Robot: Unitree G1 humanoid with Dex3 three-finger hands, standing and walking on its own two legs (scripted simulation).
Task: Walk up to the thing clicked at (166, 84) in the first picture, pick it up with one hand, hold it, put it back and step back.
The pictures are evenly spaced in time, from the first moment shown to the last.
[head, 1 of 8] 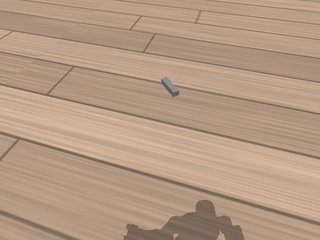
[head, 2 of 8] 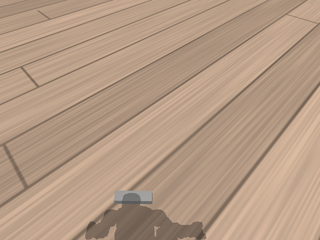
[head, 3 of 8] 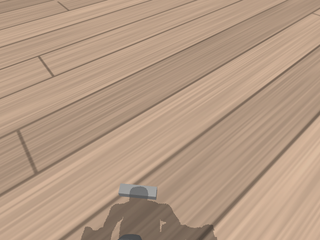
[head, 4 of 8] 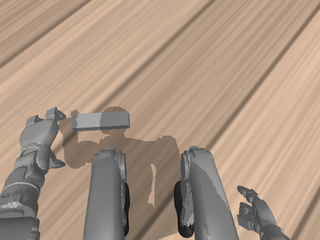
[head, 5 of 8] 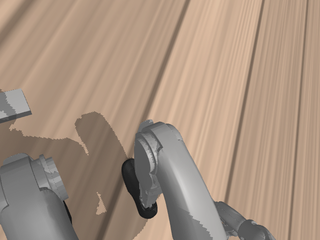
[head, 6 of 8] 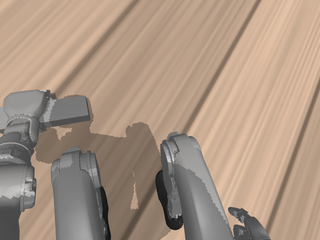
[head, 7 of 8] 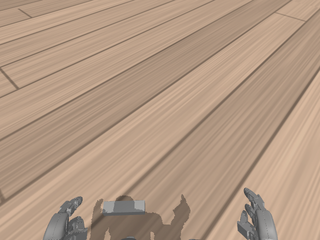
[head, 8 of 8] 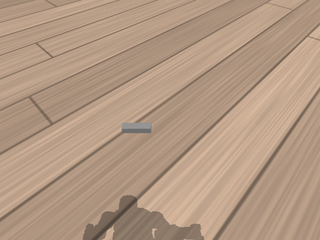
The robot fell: no
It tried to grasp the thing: yes
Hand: left
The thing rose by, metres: 0.67
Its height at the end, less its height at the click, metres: +0.00
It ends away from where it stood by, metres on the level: 0.01
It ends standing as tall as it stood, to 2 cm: yes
